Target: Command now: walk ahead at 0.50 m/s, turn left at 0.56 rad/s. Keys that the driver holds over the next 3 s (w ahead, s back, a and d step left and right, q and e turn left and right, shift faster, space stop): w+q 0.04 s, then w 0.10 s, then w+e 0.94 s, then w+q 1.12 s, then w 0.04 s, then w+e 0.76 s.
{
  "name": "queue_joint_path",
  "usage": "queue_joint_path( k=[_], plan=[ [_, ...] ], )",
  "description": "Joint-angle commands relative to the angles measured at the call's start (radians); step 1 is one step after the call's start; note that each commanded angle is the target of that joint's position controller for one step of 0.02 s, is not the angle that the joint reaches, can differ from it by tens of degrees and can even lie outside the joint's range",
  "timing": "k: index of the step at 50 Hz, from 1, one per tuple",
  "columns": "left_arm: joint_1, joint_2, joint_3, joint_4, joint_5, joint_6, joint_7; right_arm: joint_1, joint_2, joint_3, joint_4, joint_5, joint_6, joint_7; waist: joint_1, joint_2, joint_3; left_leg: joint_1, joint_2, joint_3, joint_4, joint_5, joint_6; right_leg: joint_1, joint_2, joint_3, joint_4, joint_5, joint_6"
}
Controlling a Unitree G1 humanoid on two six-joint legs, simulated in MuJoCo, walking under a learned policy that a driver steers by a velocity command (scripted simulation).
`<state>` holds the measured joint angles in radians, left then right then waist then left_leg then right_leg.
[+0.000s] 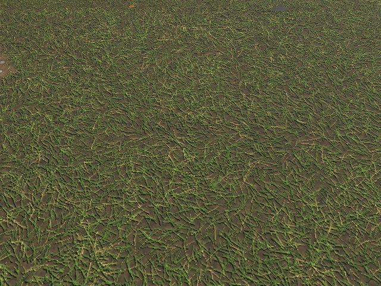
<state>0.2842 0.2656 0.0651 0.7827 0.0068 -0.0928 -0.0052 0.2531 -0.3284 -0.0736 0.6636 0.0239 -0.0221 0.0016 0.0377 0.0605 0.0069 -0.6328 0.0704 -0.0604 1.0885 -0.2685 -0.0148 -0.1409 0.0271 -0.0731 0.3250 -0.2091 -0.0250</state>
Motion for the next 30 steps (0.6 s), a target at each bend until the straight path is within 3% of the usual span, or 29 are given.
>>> queue_joint_path(
  k=[1, 5, 9, 10, 11, 12, 13, 14, 15, 16, 17, 18, 20, 21, 23, 26, 30],
  plan=[
    [-0.058, 0.147, 0.033, -0.048, -0.001, -0.017, 0.005, -0.034, -0.009, 0.006, -0.091, -0.004, -0.011, 0.012, -0.016, -0.132, 0.022, -0.112, 0.050, -0.026, -0.103, 0.122, -0.011, 0.059, -0.278, 0.145, -0.164, 0.290, -0.169],
    [-0.008, 0.176, 0.034, -0.008, -0.015, -0.009, 0.004, -0.163, 0.020, 0.024, -0.124, -0.005, -0.026, 0.035, 0.029, -0.107, 0.047, -0.015, 0.018, 0.029, -0.349, 0.276, 0.018, 0.054, -0.256, 0.041, -0.170, 0.305, -0.145],
    [0.066, 0.214, 0.040, 0.049, -0.044, 0.012, -0.004, -0.252, -0.005, 0.021, -0.170, -0.005, -0.032, 0.049, 0.027, -0.114, 0.080, 0.025, -0.015, 0.061, -0.484, 0.175, 0.069, 0.155, -0.308, 0.052, -0.132, 0.390, -0.137],
    [0.069, 0.228, 0.040, 0.058, -0.048, 0.019, -0.003, -0.235, -0.022, 0.013, -0.171, -0.009, -0.035, 0.049, 0.003, -0.127, 0.065, 0.077, -0.036, 0.080, -0.513, 0.131, 0.086, 0.178, -0.312, 0.056, -0.084, 0.518, -0.131],
    [0.065, 0.241, 0.040, 0.066, -0.050, 0.027, -0.002, -0.164, -0.050, -0.002, -0.154, -0.014, -0.037, 0.046, -0.049, -0.142, 0.016, 0.199, -0.066, 0.104, -0.550, 0.121, 0.105, 0.183, -0.299, 0.046, 0.011, 0.677, -0.116],
    [0.061, 0.232, 0.032, 0.071, -0.049, 0.031, -0.001, -0.013, -0.093, -0.027, -0.107, -0.017, -0.038, 0.039, -0.133, -0.131, -0.071, 0.424, -0.095, 0.128, -0.598, 0.181, 0.132, 0.127, -0.258, 0.014, 0.183, 0.760, -0.091],
    [0.067, 0.190, 0.012, 0.057, -0.030, 0.024, 0.000, 0.148, -0.159, -0.052, -0.071, -0.025, -0.031, 0.022, -0.202, -0.091, -0.197, 0.742, 0.021, 0.011, -0.539, 0.245, 0.172, -0.081, -0.214, 0.001, 0.437, 0.543, -0.052],
    [0.181, 0.052, -0.033, 0.025, -0.011, 0.008, -0.011, 0.194, -0.262, -0.065, -0.068, -0.040, -0.028, 0.010, -0.136, 0.185, -0.364, 1.070, 0.334, -0.481, -0.607, 0.117, 0.328, -0.461, -0.039, 0.010, 0.836, -0.221, 0.021],
    [0.131, 0.144, -0.010, 0.049, -0.038, -0.008, -0.012, 0.218, -0.176, -0.045, -0.076, -0.040, -0.030, 0.011, -0.190, 0.120, -0.451, 1.036, 0.363, -0.637, -0.717, 0.067, 0.339, -0.519, -0.023, 0.195, 0.979, -0.378, 0.019],
    [0.046, 0.193, 0.009, 0.012, -0.066, -0.010, -0.013, 0.164, -0.135, -0.029, -0.061, -0.038, -0.036, 0.013, -0.177, 0.093, -0.273, 0.922, 0.324, -0.460, -0.733, 0.097, 0.290, -0.604, -0.069, 0.191, 1.010, -0.321, 0.014],
    [0.002, 0.174, 0.005, 0.001, -0.061, -0.009, -0.009, 0.105, -0.104, -0.020, -0.052, -0.030, -0.042, 0.014, -0.142, 0.056, -0.172, 0.791, 0.276, -0.330, -0.754, 0.151, 0.260, -0.604, -0.116, 0.163, 0.960, -0.238, 0.012],
    [-0.014, 0.162, 0.008, 0.002, -0.043, -0.002, -0.004, 0.048, -0.070, -0.012, -0.046, -0.030, -0.048, 0.017, -0.106, 0.039, -0.106, 0.674, 0.238, -0.243, -0.790, 0.191, 0.242, -0.572, -0.143, 0.155, 0.907, -0.177, 0.017],
    [0.045, 0.127, 0.010, 0.027, -0.041, 0.032, 0.000, -0.015, -0.031, -0.006, -0.039, -0.037, -0.070, 0.021, -0.044, 0.055, -0.068, 0.529, 0.205, -0.135, -0.876, 0.213, 0.230, -0.453, -0.170, 0.165, 0.867, -0.093, 0.025],
    [0.057, 0.099, 0.006, 0.032, -0.041, 0.045, 0.002, -0.026, -0.027, -0.009, -0.028, -0.037, -0.081, 0.021, -0.030, 0.035, -0.053, 0.494, 0.207, -0.102, -0.909, 0.230, 0.237, -0.439, -0.171, 0.164, 0.856, -0.076, 0.031],
    [0.025, 0.080, 0.006, 0.018, -0.038, 0.063, 0.006, -0.041, -0.039, -0.016, -0.005, -0.040, -0.095, 0.016, -0.017, 0.015, -0.002, 0.462, 0.210, -0.028, -0.955, 0.261, 0.234, -0.478, -0.173, 0.180, 0.806, -0.017, 0.041],
    [-0.043, 0.072, 0.006, -0.005, -0.031, 0.064, -0.001, -0.024, -0.052, -0.024, 0.029, -0.044, -0.096, 0.002, -0.028, 0.000, 0.033, 0.498, 0.189, 0.081, -0.974, 0.292, 0.214, -0.536, -0.165, 0.191, 0.656, 0.139, 0.045],
    [-0.172, 0.051, -0.007, -0.047, -0.025, 0.055, -0.028, 0.008, -0.091, -0.037, 0.062, -0.034, -0.085, -0.011, -0.075, -0.023, 0.077, 0.534, 0.190, 0.189, -0.989, 0.298, 0.191, -0.513, -0.150, 0.117, 0.445, 0.273, 0.028]
  ],
)
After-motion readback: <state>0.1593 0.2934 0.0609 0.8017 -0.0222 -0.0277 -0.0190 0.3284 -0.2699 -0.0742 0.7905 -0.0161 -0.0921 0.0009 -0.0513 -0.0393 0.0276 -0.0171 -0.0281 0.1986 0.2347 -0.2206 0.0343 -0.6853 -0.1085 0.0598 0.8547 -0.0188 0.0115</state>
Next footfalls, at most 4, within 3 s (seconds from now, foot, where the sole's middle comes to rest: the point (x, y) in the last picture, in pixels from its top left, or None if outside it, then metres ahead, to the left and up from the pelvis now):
0.26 left None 0.30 0.17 -0.78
0.80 right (239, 265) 0.57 -0.09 -0.78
1.30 left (212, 184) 0.92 0.00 -0.78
1.80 right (270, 145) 1.13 -0.26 -0.78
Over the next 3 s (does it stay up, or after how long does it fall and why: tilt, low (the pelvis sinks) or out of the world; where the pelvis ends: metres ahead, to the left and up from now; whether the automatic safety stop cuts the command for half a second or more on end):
stays up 1.65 -0.11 -0.01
